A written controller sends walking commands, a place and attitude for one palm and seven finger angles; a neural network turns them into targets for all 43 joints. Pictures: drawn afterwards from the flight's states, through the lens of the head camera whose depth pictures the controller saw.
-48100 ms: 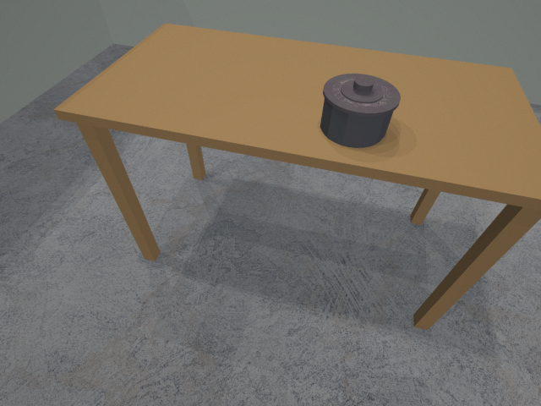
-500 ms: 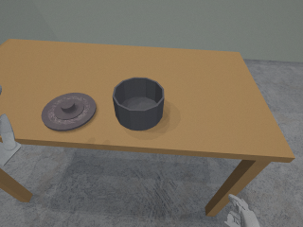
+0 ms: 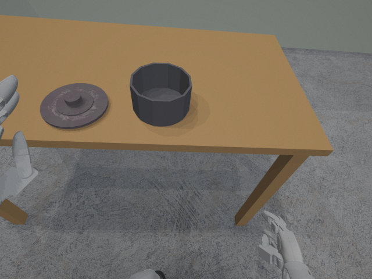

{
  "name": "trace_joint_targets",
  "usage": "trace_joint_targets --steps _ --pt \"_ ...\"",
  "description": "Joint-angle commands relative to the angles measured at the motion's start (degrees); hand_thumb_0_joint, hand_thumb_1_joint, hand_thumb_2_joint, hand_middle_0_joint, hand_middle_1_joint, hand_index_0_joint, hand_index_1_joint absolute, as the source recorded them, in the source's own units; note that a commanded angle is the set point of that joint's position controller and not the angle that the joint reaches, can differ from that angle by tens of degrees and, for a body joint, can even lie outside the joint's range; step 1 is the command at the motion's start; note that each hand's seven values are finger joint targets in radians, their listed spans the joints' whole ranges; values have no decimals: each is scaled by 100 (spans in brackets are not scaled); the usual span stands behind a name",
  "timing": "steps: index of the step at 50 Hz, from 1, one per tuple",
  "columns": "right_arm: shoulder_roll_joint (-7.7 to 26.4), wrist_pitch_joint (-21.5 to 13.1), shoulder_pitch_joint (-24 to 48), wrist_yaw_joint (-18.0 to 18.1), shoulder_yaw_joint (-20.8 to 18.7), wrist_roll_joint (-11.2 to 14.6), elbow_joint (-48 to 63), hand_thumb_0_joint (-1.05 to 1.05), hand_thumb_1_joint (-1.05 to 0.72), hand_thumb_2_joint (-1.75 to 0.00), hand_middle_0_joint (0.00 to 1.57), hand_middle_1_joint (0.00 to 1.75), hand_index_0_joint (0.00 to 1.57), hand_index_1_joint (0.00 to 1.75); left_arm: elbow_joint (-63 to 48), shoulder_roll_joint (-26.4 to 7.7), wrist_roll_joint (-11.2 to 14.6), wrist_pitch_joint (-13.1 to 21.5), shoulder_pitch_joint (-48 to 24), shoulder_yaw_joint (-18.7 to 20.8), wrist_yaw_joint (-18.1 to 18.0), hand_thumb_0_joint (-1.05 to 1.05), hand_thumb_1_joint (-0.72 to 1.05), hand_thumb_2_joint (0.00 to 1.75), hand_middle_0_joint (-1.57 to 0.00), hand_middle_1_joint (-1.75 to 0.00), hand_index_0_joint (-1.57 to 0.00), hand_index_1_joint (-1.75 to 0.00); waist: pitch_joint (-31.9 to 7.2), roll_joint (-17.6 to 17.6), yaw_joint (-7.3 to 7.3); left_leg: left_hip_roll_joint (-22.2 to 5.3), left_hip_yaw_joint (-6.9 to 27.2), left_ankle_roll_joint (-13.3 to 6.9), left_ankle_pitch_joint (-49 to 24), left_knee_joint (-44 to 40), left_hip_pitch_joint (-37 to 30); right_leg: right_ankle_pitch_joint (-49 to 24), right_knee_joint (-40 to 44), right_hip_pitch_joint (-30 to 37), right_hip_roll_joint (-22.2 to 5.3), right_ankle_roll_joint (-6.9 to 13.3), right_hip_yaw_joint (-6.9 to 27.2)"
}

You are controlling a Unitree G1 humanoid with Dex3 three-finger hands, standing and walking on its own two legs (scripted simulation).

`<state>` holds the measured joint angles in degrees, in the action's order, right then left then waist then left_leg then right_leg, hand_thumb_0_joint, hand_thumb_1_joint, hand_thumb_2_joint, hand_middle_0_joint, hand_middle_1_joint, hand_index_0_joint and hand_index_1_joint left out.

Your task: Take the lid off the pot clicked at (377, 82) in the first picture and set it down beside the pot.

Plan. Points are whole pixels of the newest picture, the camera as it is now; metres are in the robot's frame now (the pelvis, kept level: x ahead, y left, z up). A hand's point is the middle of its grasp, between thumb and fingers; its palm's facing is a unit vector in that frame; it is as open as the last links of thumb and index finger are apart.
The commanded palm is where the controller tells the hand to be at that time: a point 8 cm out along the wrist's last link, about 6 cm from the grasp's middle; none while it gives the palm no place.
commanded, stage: step back with the hand held close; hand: left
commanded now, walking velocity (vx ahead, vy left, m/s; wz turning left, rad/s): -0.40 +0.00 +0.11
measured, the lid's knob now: (72, 98) +0.53 +0.35 +0.03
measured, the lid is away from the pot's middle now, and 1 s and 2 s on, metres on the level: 0.24 0.24 0.24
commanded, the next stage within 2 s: stop stepping back and stand still in 0.10 s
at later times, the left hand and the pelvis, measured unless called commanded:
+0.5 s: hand out of the picture +0.06 +0.23 +0.21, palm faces +0.38 -0.81 -0.46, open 7.4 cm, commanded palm +0.01 +0.29 +0.22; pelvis -0.11 +0.00 +0.00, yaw +3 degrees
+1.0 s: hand out of the picture +0.06 +0.26 +0.21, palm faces +0.43 -0.79 -0.43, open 7.4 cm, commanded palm none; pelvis -0.11 +0.01 +0.00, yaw +3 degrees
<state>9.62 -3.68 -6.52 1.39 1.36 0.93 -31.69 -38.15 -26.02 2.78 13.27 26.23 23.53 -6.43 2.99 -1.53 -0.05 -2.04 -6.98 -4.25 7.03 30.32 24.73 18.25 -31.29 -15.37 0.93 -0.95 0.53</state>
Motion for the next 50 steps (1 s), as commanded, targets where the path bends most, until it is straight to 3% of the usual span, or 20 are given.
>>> trace_joint_targets --steps 1,4,7,9,10,11,14,17,19,24,28,33,35,36,37,39,43,47,49,50 --pt "1005 -261 331 46 -415 -75 1142 0 -90 -90 20 30 20 30 -1733 -1004 146 345 1026 1045 -95 0 90 90 -20 -30 -20 -30 -1825 1462 -235 -1285 1538 -168 -48 -1344 -607 544 -591 651 54 113 -63" --pt "960 -178 241 51 -431 17 1172 0 -90 -90 20 30 20 30 -1736 -1086 125 352 908 1044 -133 0 90 90 -20 -30 -20 -30 -1204 418 -118 -632 953 156 1800 -403 64 -818 743 616 -486 317 124" --pt "888 -82 -46 127 -604 84 824 0 -90 -90 20 30 20 30 -1397 -1033 178 315 307 744 -249 0 90 90 -20 -30 -20 -30 -664 -1132 45 182 911 466 2162 3652 -1248 939 2485 -2583 -2511 1219 1822" --pt "724 -32 20 162 -465 77 811 0 -90 -90 20 30 20 30 -986 -802 71 84 -12 517 -216 0 90 90 -20 -30 -20 -30 -411 -895 231 34 1033 441 1870 3936 -748 -785 1758 -2196 -2135 1063 1082" --pt "1192 -506 -468 -249 -779 -198 -1073 0 -90 -90 20 30 20 30 3998 666 -263 -721 -998 -1698 427 0 90 90 -20 -30 -20 -30 -292 -11 583 -512 1397 413 1961 3662 -109 -1654 1081 -2314 -2246 709 453" --pt "725 -155 235 -19 -530 223 1136 0 -90 -90 20 30 20 30 -1634 -1158 96 -6 -1687 526 27 0 90 90 -20 -30 -20 -30 -79 -369 140 -65 1010 459 1768 2843 -827 -712 1278 -2105 -1596 658 626" --pt "954 -290 -148 285 -335 139 732 0 -90 -90 20 30 20 30 -497 -842 38 92 -190 543 -209 0 90 90 -20 -30 -20 -30 -122 -318 183 -104 771 172 1882 3 -890 3 877 -1262 -1431 526 698" --pt "1025 -568 -122 210 -328 136 1013 0 -90 -90 20 30 20 30 -2144 -887 -42 351 -107 460 -152 0 90 90 -20 -30 -20 -30 -884 2331 85 -980 1660 -227 786 -1247 -786 -135 -1086 -402 -75 16 -307" --pt "842 -759 -142 151 -332 81 1042 0 -90 -90 20 30 20 30 -2390 -946 -53 302 382 622 -131 0 90 90 -20 -30 -20 -30 -1136 2124 35 -1031 1425 -230 -349 -1042 -989 440 -1123 -393 -171 -29 -334" --pt "1009 -764 -218 78 -327 63 703 0 -90 -90 20 30 20 30 -1217 -869 -15 86 373 698 -224 0 90 90 -20 -30 -20 -30 -624 325 4 -700 1168 -5 963 -485 -115 -415 529 894 -211 110 -117" --pt "902 -425 -275 192 -415 84 398 0 -90 -90 20 30 20 30 -183 -802 64 -11 -218 601 -243 0 90 90 -20 -30 -20 -30 -362 -1287 123 229 462 140 2207 2582 -30 2767 2285 -596 -1756 929 2324" --pt "779 -261 -162 256 -171 39 526 0 -90 -90 20 30 20 30 -158 -494 114 -89 -344 301 -176 0 90 90 -20 -30 -20 -30 -293 -274 312 -92 585 48 2070 206 -1438 2185 1103 -1655 -1170 716 648" --pt "1018 -436 105 324 -175 39 787 0 -90 -90 20 30 20 30 -946 -483 68 108 -419 240 -229 0 90 90 -20 -30 -20 -30 -94 2136 248 -1347 2934 -357 3771 -2151 -1228 1304 -1592 -1819 95 215 -366" --pt "860 -515 26 297 -161 38 785 0 -90 -90 20 30 20 30 -1083 -713 -57 131 -342 385 -273 0 90 90 -20 -30 -20 -30 -13 2053 240 -1828 3455 -801 3348 -2243 -748 1075 -2914 -1856 158 157 48" --pt "861 -563 132 241 -292 -19 729 0 -90 -90 20 30 20 30 -1391 -1022 -208 130 -258 579 -223 0 90 90 -20 -30 -20 -30 -899 830 -56 -1440 2154 -710 775 -1477 -1144 987 -3182 -1126 22 124 272" --pt "873 -667 -69 113 -238 46 728 0 -90 -90 20 30 20 30 -1509 -721 -34 -6 -47 338 -243 0 90 90 -20 -30 -20 -30 -382 784 58 -1481 2594 -644 1350 -1678 -765 821 -2397 -1374 -162 97 74" --pt "888 -699 -109 96 -119 -26 567 0 -90 -90 20 30 20 30 -1383 -898 -84 -65 406 555 -334 0 90 90 -20 -30 -20 -30 -113 1551 -60 -1145 1611 -152 577 -1122 -294 269 98 204 -52 186 -363" --pt "944 -669 -253 138 -300 -24 595 0 -90 -90 20 30 20 30 -990 -939 -34 114 29 654 -247 0 90 90 -20 -30 -20 -30 -653 99 145 -195 669 225 385 90 -327 -1864 899 873 -900 615 971" --pt "854 -670 -448 131 -332 -19 428 0 -90 -90 20 30 20 30 -765 -794 -1 212 -8 658 -230 0 90 90 -20 -30 -20 -30 -1047 280 182 -116 699 323 143 -83 -963 -2450 786 842 -977 552 883" --pt "1760 -1066 -504 -279 -912 47 -889 0 -90 -90 20 30 20 30 3949 162 -405 -549 -92 -1800 406 0 90 90 -20 -30 -20 -30 -953 75 573 -346 881 319 -1238 1076 -1097 -3444 -61 -54 -1277 624 141"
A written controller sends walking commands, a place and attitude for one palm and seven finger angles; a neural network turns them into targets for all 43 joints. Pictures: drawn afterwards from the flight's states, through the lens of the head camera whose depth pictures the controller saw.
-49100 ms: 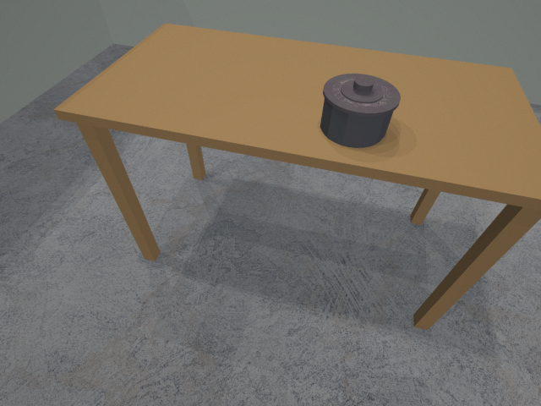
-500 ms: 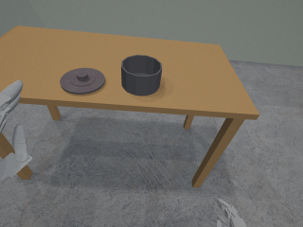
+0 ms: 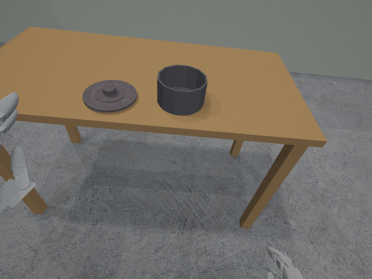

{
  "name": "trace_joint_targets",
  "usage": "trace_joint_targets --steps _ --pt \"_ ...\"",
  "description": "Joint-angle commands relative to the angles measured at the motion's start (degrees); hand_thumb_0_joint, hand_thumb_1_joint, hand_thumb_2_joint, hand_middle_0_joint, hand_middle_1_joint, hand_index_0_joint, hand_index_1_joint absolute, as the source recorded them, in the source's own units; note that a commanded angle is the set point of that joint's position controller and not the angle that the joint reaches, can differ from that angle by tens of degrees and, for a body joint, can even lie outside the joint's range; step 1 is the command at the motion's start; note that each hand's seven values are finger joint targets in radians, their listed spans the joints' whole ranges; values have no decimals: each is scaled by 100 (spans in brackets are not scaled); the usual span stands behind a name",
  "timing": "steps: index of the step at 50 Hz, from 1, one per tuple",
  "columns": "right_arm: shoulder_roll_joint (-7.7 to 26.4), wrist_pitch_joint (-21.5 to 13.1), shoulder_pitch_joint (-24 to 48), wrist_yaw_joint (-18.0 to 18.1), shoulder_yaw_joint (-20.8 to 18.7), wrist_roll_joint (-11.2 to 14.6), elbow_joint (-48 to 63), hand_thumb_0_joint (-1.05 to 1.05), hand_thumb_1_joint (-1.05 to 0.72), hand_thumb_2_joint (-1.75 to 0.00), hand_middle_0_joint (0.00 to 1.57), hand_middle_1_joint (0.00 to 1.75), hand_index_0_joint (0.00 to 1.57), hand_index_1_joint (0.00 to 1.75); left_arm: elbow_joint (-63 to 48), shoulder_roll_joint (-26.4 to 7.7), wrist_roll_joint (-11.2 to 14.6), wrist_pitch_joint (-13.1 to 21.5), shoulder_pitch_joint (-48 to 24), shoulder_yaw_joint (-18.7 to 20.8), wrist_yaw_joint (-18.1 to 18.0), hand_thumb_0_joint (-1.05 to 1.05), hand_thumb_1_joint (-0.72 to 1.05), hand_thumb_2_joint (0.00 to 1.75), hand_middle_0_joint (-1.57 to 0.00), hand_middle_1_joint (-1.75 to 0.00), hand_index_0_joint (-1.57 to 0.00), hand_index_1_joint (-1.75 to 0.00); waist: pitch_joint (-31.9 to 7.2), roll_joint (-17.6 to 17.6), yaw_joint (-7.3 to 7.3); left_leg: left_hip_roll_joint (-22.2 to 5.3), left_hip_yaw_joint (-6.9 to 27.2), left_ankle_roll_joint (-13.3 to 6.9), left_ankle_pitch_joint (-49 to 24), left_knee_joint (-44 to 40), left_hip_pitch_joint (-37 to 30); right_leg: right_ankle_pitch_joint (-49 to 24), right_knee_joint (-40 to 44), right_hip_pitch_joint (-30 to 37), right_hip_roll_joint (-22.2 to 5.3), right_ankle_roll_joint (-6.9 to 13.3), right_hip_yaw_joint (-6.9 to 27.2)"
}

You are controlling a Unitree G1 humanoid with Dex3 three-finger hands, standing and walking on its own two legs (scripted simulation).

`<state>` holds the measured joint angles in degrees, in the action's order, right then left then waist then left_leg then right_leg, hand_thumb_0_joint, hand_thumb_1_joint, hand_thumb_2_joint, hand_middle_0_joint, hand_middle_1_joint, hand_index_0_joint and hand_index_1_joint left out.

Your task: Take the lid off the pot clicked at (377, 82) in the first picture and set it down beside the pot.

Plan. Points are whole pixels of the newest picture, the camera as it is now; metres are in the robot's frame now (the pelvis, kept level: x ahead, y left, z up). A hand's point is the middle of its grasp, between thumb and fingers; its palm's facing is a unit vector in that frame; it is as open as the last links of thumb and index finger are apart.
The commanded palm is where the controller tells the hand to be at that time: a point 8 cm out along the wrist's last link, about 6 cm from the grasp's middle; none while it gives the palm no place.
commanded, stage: stop stepping back and stand still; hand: left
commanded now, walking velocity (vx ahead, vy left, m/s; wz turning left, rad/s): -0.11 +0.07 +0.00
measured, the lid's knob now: (109, 89) +0.66 +0.30 +0.03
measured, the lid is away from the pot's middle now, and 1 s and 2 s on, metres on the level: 0.24 0.24 0.24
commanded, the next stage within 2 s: let the arm hang, fingers relaxed in 0.42 s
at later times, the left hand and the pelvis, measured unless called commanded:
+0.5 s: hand out of the picture -0.05 +0.18 -0.18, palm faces +0.03 -0.99 -0.16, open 7.3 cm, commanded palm none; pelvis -0.02 +0.00 +0.01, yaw +3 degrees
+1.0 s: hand out of the picture +0.06 +0.18 -0.17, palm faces +0.05 -0.98 -0.21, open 7.3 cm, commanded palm none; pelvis +0.01 +0.00 +0.01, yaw +1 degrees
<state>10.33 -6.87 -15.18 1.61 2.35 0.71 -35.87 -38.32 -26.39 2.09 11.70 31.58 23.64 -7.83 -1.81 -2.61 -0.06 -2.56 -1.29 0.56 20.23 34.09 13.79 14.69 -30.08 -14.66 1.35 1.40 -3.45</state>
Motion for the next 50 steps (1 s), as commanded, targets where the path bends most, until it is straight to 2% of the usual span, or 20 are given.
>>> trace_joint_targets --steps 1,2,3,5,7,9,11,12,13,15,19,20,22,28,33,35,40,44,49,50 --pt "1712 -323 145 -285 -1048 -10 -530 0 -90 -90 20 30 20 30 4101 239 -544 -899 -619 -1493 681 0 90 90 -20 -30 -20 -30 -441 321 389 -351 384 -115 -2348 419 -104 -2362 -120 -387 -1309 360 543" --pt "1586 -105 188 -252 -998 0 -426 0 -90 -90 20 30 20 30 4151 216 -541 -1010 -703 -1538 704 0 90 90 -20 -30 -20 -30 -422 300 334 -290 416 -172 -2444 289 -34 -2113 -149 -374 -1112 363 419" --pt "1483 70 183 -235 -920 7 -369 0 -90 -90 20 30 20 30 4387 211 -499 -981 -932 -1559 710 0 90 90 -20 -30 -20 -30 -558 -15 217 -275 567 -288 -2280 211 195 -1787 -141 -222 -1031 359 315" --pt "1524 223 212 -239 -881 -32 -295 0 -90 -90 20 30 20 30 4917 0 -476 -956 -1457 -1618 709 0 90 90 -20 -30 -20 -30 -564 -871 190 -170 655 -368 -2425 247 332 -1960 -104 23 -1015 443 449" --pt "1716 329 233 -184 -930 -76 -348 0 -90 -90 20 30 20 30 5544 -195 -429 -978 -1818 -1644 680 0 90 90 -20 -30 -20 -30 -440 -1243 154 -40 578 -402 -2359 410 390 -2417 -21 294 -1205 611 722" --pt "1659 446 250 -135 -893 -112 -478 0 -90 -90 20 30 20 30 6229 -215 -372 -1047 -2093 -1755 660 0 90 90 -20 -30 -20 -30 -241 -1048 186 -22 546 -408 -1978 244 250 -2098 139 201 -1295 658 877" --pt "1537 524 318 -120 -789 -165 -603 0 -90 -90 20 30 20 30 6789 -149 -324 -1139 -2221 -1907 667 0 90 90 -20 -30 -20 -30 168 95 181 -194 765 -459 -1715 -347 277 -1124 136 -119 -1053 499 835" --pt "1486 547 387 -113 -725 -199 -652 0 -90 -90 20 30 20 30 7072 -61 -293 -1179 -2205 -1968 680 0 90 90 -20 -30 -20 -30 299 496 98 -323 919 -487 -1576 -739 519 -766 103 52 -845 344 682" --pt "1475 557 459 -106 -686 -216 -708 0 -90 -90 20 30 20 30 7350 6 -276 -1197 -2089 -2014 689 0 90 90 -20 -30 -20 -30 258 811 4 -404 976 -498 -1475 -959 683 -610 107 338 -745 246 608" --pt "1354 576 468 -93 -628 -208 -814 0 -90 -90 20 30 20 30 7815 102 -267 -1222 -1910 -2085 700 0 90 90 -20 -30 -20 -30 130 1169 -75 -435 965 -476 -1034 -1208 753 -374 183 640 -682 183 529" --pt "1046 605 98 -52 -558 -155 -1219 0 -90 -90 20 30 20 30 8636 348 -237 -1175 -1688 -2195 690 0 90 90 -20 -30 -20 -30 -264 1137 -8 -282 681 -369 -522 -1206 320 -180 574 790 -734 229 584" --pt "982 637 -6 -36 -553 -138 -1279 0 -90 -90 20 30 20 30 8739 406 -243 -1181 -1681 -2207 682 0 90 90 -20 -30 -20 -30 -133 951 32 -310 701 -373 -327 -1237 265 12 707 646 -701 219 550" --pt "872 667 -194 -22 -548 -137 -1483 0 -90 -90 20 30 20 30 9040 540 -241 -1174 -1619 -2238 674 0 90 90 -20 -30 -20 -30 4 986 65 -271 633 -370 -125 -1269 208 215 885 498 -701 234 580" --pt "573 723 -650 13 -538 -129 -1915 0 -90 -90 20 30 20 30 9620 920 -236 -1154 -1416 -2311 623 0 90 90 -20 -30 -20 -30 551 477 114 -306 585 -386 -222 -1314 156 159 1076 172 -634 212 513" --pt "383 693 -808 39 -525 -113 -2170 0 -90 -90 20 30 20 30 9851 1082 -230 -1117 -1256 -2301 563 0 90 90 -20 -30 -20 -30 491 96 76 -341 519 -391 -807 -1253 64 -402 981 355 -626 166 455" --pt "287 687 -829 44 -522 -106 -2266 0 -90 -90 20 30 20 30 9874 1114 -238 -1117 -1253 -2288 537 0 90 90 -20 -30 -20 -30 608 137 72 -311 495 -384 -942 -1241 81 -499 935 319 -630 168 453" --pt "157 650 -854 61 -511 -113 -2403 0 -90 -90 20 30 20 30 9876 1175 -247 -1100 -1279 -2231 501 0 90 90 -20 -30 -20 -30 551 154 35 -318 416 -367 -1404 -1220 14 -998 804 471 -647 158 445" --pt "123 615 -855 78 -513 -121 -2471 0 -90 -90 20 30 20 30 9864 1166 -233 -1074 -1340 -2184 495 0 90 90 -20 -30 -20 -30 337 264 29 -294 315 -322 -1841 -1136 -124 -1516 719 704 -705 169 442" --pt "82 625 -825 90 -537 -135 -2498 0 -90 -90 20 30 20 30 9814 1149 -227 -1071 -1449 -2135 492 0 90 90 -20 -30 -20 -30 375 428 31 -279 253 -283 -1886 -1102 -114 -1702 719 786 -720 177 465" --pt "45 636 -819 93 -537 -130 -2485 0 -90 -90 20 30 20 30 9784 1155 -237 -1085 -1493 -2135 483 0 90 90 -20 -30 -20 -30 539 356 34 -282 283 -293 -1811 -1126 -51 -1608 737 692 -696 164 452"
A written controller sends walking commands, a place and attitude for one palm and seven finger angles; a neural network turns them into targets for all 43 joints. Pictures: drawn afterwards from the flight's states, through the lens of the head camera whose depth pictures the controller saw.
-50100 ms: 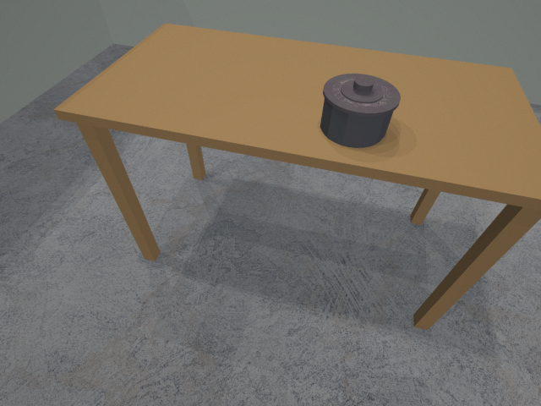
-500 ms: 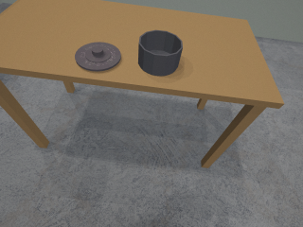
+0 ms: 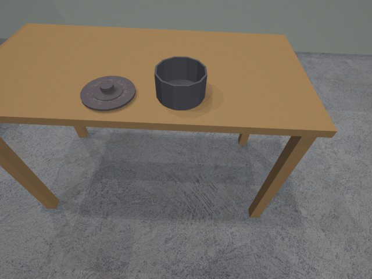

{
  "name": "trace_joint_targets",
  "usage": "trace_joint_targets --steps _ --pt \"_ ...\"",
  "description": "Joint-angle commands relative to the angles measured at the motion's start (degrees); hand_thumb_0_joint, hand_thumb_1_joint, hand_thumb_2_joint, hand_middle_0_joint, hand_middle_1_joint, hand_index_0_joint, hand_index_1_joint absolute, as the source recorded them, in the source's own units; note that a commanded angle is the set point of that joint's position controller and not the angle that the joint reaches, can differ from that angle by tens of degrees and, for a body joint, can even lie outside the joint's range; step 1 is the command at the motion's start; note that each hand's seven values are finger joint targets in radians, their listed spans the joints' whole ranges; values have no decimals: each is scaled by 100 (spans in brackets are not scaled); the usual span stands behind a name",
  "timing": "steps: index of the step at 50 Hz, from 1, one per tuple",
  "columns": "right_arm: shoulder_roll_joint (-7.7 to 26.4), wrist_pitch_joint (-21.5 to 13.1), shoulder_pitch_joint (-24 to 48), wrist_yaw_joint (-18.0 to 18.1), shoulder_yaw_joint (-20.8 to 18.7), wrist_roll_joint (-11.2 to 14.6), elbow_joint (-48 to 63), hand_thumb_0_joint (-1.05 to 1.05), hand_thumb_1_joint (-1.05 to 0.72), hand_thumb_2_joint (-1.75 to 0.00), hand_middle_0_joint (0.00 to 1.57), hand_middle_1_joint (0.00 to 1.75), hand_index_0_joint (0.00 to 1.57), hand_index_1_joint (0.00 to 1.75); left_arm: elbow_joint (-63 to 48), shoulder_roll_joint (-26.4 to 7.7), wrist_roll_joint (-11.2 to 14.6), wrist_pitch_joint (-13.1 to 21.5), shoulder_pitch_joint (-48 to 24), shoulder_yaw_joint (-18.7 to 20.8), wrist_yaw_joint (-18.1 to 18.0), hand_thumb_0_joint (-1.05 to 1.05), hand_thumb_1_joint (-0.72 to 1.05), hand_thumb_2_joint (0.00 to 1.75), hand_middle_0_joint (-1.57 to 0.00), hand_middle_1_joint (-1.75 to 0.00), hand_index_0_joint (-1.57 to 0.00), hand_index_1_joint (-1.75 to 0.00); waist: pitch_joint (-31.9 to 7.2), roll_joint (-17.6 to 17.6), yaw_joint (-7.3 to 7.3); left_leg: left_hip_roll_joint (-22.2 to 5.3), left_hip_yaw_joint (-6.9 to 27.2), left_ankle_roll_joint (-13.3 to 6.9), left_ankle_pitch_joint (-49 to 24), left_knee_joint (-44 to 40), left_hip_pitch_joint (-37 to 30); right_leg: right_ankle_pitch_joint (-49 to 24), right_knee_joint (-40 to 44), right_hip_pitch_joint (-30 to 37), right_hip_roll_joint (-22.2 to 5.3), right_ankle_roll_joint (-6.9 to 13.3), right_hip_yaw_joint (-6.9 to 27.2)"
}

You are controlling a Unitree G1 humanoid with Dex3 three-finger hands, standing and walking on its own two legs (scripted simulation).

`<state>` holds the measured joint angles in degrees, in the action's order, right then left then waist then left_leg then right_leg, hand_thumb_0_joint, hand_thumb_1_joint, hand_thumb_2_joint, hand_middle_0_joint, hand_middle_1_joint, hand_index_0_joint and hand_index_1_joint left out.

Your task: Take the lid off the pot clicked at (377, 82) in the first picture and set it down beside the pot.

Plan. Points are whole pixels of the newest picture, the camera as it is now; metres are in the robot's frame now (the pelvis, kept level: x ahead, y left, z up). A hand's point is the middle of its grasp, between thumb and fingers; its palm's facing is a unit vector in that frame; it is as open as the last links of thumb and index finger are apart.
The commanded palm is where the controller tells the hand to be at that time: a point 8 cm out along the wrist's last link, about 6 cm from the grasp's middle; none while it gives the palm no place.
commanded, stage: let the arm hang, fingers relaxed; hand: left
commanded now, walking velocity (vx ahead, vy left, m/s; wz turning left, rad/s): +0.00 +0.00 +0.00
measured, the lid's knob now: (106, 86) +0.66 +0.29 +0.02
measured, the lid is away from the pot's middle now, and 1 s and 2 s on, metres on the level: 0.24 0.24 0.24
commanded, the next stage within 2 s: look to check the result in 0.62 s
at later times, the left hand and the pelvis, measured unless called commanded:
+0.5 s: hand out of the picture +0.02 +0.18 -0.18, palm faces +0.03 -0.98 -0.19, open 7.3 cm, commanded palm none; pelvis +0.01 +0.00 +0.00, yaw -1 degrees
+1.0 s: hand out of the picture +0.04 +0.18 -0.18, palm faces +0.02 -0.98 -0.20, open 7.3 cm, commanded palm none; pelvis +0.01 +0.01 +0.00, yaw -1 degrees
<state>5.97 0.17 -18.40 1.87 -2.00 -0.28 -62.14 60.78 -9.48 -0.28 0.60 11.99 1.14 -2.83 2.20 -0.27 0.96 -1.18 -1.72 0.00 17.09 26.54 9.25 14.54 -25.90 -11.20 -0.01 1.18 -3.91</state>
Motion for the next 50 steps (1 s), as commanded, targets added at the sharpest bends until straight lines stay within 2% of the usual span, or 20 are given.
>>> trace_joint_targets --steps 1,3,5,6,9,10,14,15,19,21,28,30,34,36,38,40,44,45,49,50 --pt "495 -63 -483 70 -103 -40 135 0 -90 -90 20 30 20 30 -121 -512 4 21 458 116 -13 0 90 90 -20 -30 -20 -30 138 174 -66 -435 332 -243 -1463 -394 378 -1529 340 330 -557 187 507" --pt "520 -61 -450 70 -105 -45 144 0 -90 -90 20 30 20 30 -140 -525 5 14 409 123 -1 0 90 90 -20 -30 -20 -30 179 250 -67 -436 346 -241 -1371 -435 388 -1395 376 314 -541 188 503" --pt "497 -55 -451 68 -117 -32 164 0 -90 -90 20 30 20 30 -144 -530 -7 24 391 129 -5 0 90 90 -20 -30 -20 -30 150 32 -53 -425 323 -238 -1332 -411 360 -1440 409 339 -539 164 520" --pt "522 -51 -428 70 -120 -40 161 0 -90 -90 20 30 20 30 -134 -511 2 20 391 122 1 0 90 90 -20 -30 -20 -30 152 96 -54 -422 315 -235 -1240 -429 344 -1370 446 320 -553 168 545" --pt "569 -63 -438 72 -122 -43 161 0 -90 -90 20 30 20 30 -132 -531 10 46 391 129 2 0 90 90 -20 -30 -20 -30 -92 88 -28 -425 295 -226 -1435 -386 161 -1603 422 434 -569 175 558" --pt "537 -51 -401 73 -128 -32 177 0 -90 -90 20 30 20 30 -143 -525 1 33 359 126 -3 0 90 90 -20 -30 -20 -30 64 37 -28 -433 299 -234 -1341 -411 185 -1494 442 318 -543 163 530" --pt "577 -63 -394 78 -117 -35 144 0 -90 -90 20 30 20 30 -103 -515 10 40 416 119 7 0 90 90 -20 -30 -20 -30 -52 146 -29 -460 291 -240 -1467 -422 77 -1549 451 360 -543 165 532" --pt "549 -42 -354 77 -123 -22 157 0 -90 -90 20 30 20 30 -99 -516 -2 27 394 110 1 0 90 90 -20 -30 -20 -30 171 39 -23 -450 297 -239 -1278 -452 143 -1375 503 214 -518 146 541" --pt "583 -54 -380 77 -111 -29 132 0 -90 -90 20 30 20 30 -36 -495 10 41 462 94 8 0 90 90 -20 -30 -20 -30 29 91 -14 -465 301 -251 -1317 -468 46 -1378 509 281 -517 162 573" --pt "558 -45 -358 76 -113 -25 128 0 -90 -90 20 30 20 30 -25 -481 0 26 456 92 9 0 90 90 -20 -30 -20 -30 132 95 -18 -475 324 -262 -1139 -528 104 -1156 534 201 -492 155 554" --pt "565 -75 -375 89 -106 -16 84 0 -90 -90 20 30 20 30 57 -436 6 38 547 77 10 0 90 90 -20 -30 -20 -30 7 150 -22 -487 320 -275 -1372 -515 -29 -1334 487 247 -502 155 542" --pt "546 -73 -371 94 -113 -11 76 0 -90 -90 20 30 20 30 65 -426 -2 30 532 74 3 0 90 90 -20 -30 -20 -30 121 193 -20 -508 320 -283 -1406 -540 -29 -1305 455 150 -480 151 511" --pt "556 -86 -382 102 -105 -18 47 0 -90 -90 20 30 20 30 100 -409 8 33 564 74 8 0 90 90 -20 -30 -20 -30 39 219 -31 -512 322 -283 -1537 -532 -50 -1396 421 229 -485 151 497" --pt "526 -74 -380 96 -110 -11 45 0 -90 -90 20 30 20 30 91 -399 -2 22 572 73 5 0 90 90 -20 -30 -20 -30 193 134 -36 -518 323 -290 -1328 -588 27 -1219 469 139 -482 140 502" --pt "543 -89 -417 101 -112 -16 28 0 -90 -90 20 30 20 30 97 -397 1 41 586 78 2 0 90 90 -20 -30 -20 -30 27 99 -25 -511 299 -287 -1558 -531 -73 -1464 422 238 -492 145 521" --pt "515 -83 -412 104 -116 -6 17 0 -90 -90 20 30 20 30 79 -404 -3 34 551 77 -6 0 90 90 -20 -30 -20 -30 122 119 -20 -507 309 -282 -1495 -551 -35 -1393 419 177 -478 143 519" --pt "534 -104 -431 108 -109 -8 -14 0 -90 -90 20 30 20 30 92 -412 9 53 574 88 -5 0 90 90 -20 -30 -20 -30 -53 65 -27 -510 265 -274 -1804 -494 -147 -1699 375 306 -510 144 511" --pt "511 -95 -438 107 -117 2 -7 0 -90 -90 20 30 20 30 73 -422 3 47 556 85 -12 0 90 90 -20 -30 -20 -30 66 35 -25 -493 275 -272 -1707 -507 -78 -1624 394 255 -506 135 510" --pt "521 -95 -413 108 -112 -10 -28 0 -90 -90 20 30 20 30 79 -417 14 50 564 88 -12 0 90 90 -20 -30 -20 -30 32 109 -28 -496 255 -266 -1802 -504 -141 -1717 383 272 -521 144 520" --pt "495 -86 -414 106 -115 -1 -28 0 -90 -90 20 30 20 30 64 -421 1 42 540 90 -14 0 90 90 -20 -30 -20 -30 169 79 -24 -496 258 -263 -1652 -535 -60 -1590 405 204 -500 135 522"
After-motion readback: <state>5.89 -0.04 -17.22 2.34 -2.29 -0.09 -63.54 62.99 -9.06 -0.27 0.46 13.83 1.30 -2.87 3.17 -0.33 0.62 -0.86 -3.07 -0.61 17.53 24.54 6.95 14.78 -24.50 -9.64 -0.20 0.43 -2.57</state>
